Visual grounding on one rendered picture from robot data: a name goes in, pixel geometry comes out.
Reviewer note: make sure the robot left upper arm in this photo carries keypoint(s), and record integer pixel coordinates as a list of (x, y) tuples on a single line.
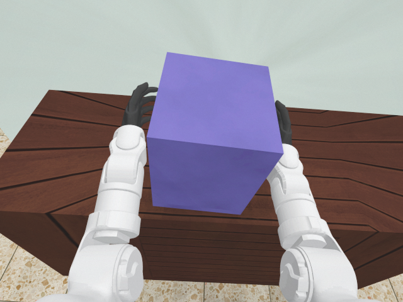
[(104, 273)]

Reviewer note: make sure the robot right upper arm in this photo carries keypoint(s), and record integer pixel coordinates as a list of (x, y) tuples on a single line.
[(310, 274)]

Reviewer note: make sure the right robot hand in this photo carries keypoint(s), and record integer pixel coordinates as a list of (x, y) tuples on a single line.
[(284, 123)]

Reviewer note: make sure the robot left forearm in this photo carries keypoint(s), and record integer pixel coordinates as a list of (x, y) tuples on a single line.
[(116, 215)]

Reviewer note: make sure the robot right forearm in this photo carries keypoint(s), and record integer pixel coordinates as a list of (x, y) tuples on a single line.
[(299, 220)]

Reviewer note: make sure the left robot hand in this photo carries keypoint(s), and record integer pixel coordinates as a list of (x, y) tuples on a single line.
[(134, 110)]

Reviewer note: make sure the carton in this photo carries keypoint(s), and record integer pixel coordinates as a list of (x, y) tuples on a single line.
[(213, 136)]

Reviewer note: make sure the pedestal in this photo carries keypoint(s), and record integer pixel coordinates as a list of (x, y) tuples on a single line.
[(50, 175)]

